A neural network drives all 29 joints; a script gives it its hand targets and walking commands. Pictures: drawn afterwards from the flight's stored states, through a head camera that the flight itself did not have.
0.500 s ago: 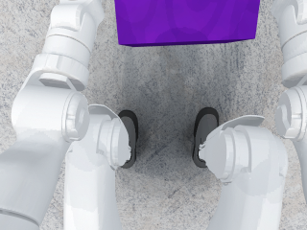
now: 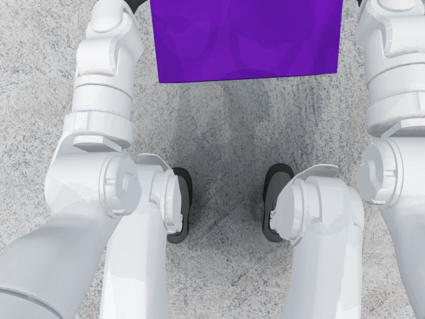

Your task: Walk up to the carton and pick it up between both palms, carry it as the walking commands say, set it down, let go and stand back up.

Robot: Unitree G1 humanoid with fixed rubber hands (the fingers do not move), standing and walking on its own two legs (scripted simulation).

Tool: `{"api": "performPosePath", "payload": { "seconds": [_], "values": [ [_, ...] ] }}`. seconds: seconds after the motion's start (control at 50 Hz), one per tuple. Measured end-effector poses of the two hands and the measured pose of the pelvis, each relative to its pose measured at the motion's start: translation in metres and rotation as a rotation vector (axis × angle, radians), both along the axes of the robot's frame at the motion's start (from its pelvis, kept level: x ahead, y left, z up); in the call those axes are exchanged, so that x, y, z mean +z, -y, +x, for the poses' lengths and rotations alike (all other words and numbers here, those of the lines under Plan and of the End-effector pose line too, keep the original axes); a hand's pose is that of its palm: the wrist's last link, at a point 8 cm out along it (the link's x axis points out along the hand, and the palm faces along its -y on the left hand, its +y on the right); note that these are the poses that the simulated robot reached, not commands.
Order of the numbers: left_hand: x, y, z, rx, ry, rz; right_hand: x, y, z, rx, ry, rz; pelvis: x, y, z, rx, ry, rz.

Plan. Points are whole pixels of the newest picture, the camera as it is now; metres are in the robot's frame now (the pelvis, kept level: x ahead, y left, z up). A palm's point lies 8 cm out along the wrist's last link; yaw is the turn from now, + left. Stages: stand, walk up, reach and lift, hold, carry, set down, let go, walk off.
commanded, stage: reach and lift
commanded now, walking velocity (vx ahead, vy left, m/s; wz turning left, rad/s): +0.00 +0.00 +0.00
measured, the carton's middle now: (240, 9) +0.56 -0.03 -0.21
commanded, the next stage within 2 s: none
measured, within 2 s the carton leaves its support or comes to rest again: neither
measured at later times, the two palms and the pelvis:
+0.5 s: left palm out of the picture +0.52 +0.14 -0.04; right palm out of the picture +0.53 -0.20 -0.06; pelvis +0.00 +0.00 +0.05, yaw +0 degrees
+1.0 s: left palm out of the picture +0.50 +0.14 +0.03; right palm out of the picture +0.51 -0.19 +0.02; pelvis +0.00 +0.00 +0.09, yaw -1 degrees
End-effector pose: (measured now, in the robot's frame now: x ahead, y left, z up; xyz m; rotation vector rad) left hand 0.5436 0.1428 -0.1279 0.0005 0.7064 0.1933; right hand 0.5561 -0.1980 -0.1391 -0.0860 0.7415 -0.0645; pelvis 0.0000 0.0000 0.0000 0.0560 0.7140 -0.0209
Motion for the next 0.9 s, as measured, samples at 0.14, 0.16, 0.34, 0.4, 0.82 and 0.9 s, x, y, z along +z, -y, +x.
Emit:
{"api": "performPosePath", "payload": {
  "seconds": [0.14, 0.16, 0.34, 0.4, 0.82, 0.9],
  "values": [
    [0.022, 0.005, -0.004, 0.050, 0.012, 0.019, 0.019, -0.001, -0.005, -0.029, 0.002, -0.007, 0.009, -0.001, 0.003, -0.010, -0.042, 0.001],
    [0.026, 0.005, -0.005, 0.055, 0.013, 0.020, 0.023, -0.001, -0.006, -0.033, 0.002, -0.010, 0.010, -0.002, 0.003, -0.010, -0.048, 0.001],
    [0.061, 0.002, -0.012, 0.030, 0.025, -0.006, 0.057, -0.002, -0.016, -0.042, 0.006, -0.013, 0.029, -0.004, 0.003, -0.007, -0.093, 0.001],
    [0.071, 0.001, -0.016, 0.016, 0.027, -0.017, 0.067, -0.002, -0.019, -0.042, 0.007, -0.011, 0.036, -0.004, 0.002, -0.006, -0.102, 0.000],
    [0.132, 0.002, -0.033, 0.092, 0.028, 0.035, 0.125, -0.010, -0.036, -0.069, 0.004, -0.016, 0.076, -0.002, 0.004, -0.016, -0.139, 0.002],
    [0.145, 0.001, -0.036, 0.083, 0.030, 0.032, 0.138, -0.010, -0.040, -0.072, 0.007, -0.014, 0.084, -0.002, 0.005, -0.017, -0.135, 0.000]
  ]
}}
